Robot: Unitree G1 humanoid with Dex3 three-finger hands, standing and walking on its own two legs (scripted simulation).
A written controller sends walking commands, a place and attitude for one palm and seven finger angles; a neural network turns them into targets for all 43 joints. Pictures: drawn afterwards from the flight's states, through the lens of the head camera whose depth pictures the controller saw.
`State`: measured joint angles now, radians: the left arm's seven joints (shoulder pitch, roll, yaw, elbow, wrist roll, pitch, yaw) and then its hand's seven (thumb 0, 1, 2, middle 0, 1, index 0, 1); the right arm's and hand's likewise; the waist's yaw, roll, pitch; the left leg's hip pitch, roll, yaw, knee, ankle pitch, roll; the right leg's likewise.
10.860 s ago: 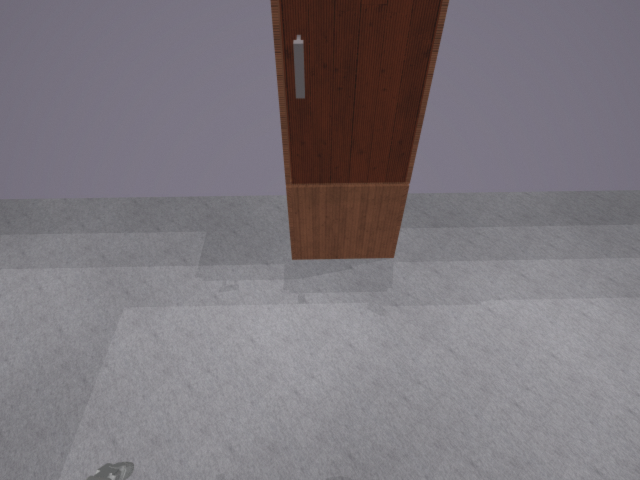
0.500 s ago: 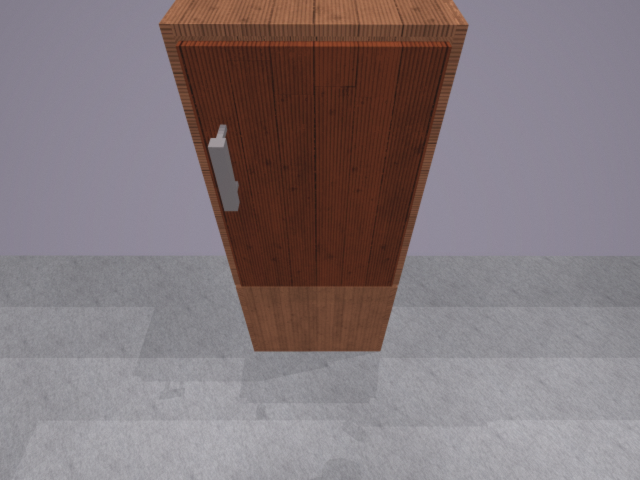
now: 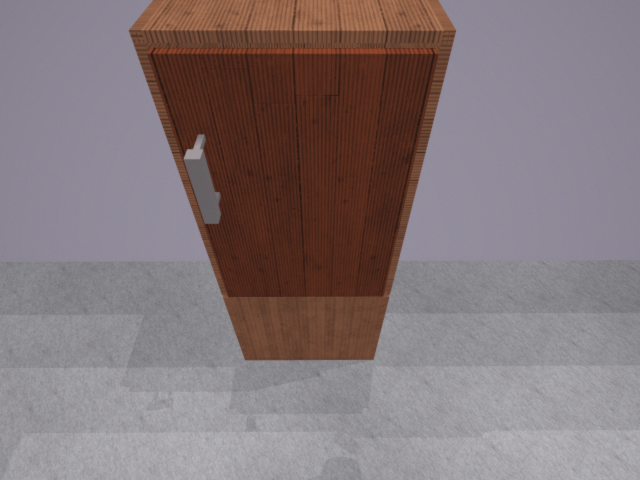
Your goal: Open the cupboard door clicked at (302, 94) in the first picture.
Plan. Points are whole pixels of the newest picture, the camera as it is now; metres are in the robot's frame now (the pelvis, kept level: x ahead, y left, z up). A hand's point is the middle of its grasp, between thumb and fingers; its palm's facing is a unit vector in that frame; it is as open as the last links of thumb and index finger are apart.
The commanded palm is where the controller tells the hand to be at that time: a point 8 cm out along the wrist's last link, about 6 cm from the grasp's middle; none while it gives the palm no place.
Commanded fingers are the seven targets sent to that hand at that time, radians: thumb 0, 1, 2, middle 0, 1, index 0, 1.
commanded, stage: look again from close up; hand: left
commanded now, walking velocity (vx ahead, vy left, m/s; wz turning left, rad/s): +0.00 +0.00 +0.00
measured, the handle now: (206, 180) +0.54 +0.22 +0.06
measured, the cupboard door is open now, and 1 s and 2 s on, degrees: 0 0 0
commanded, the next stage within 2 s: raise the hand with hooked fingers in 0.08 s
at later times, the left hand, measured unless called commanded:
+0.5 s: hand (188, 411) +0.19 +0.17 +0.01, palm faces +0.03 -1.00 -0.02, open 8.0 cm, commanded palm +0.12 +0.24 -0.04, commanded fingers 0.00 0.50 0.73 -0.23 -0.56 -0.23 -0.56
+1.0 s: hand (137, 431) +0.17 +0.22 +0.01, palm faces +0.05 -1.00 -0.01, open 10.9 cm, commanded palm +0.14 +0.28 +0.01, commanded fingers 0.00 -0.08 0.48 -0.27 -0.93 -0.27 -0.93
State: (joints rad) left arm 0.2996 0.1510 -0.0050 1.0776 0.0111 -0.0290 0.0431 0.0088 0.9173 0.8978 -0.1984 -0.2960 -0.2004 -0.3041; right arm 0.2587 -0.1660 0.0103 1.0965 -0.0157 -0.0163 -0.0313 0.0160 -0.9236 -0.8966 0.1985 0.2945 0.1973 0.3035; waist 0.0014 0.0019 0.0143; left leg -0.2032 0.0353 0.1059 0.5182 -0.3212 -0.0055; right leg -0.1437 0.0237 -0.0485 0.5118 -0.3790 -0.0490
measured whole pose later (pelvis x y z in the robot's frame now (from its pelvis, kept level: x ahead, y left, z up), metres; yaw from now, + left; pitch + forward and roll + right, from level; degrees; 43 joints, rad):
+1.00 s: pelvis -0.09 +0.01 -0.05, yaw +1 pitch +9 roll -1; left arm 0.20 0.26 0.23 0.13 -0.32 -0.21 -0.25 0.01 0.15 0.57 -0.26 -0.78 -0.26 -0.79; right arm 0.31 -0.21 0.05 0.57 0.04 -0.19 -0.08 0.02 -0.90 -0.90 0.21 0.30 0.20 0.30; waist -0.02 0.04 -0.08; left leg -0.71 0.04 0.04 0.93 -0.37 0.02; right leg -0.63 0.02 -0.08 0.92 -0.43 -0.04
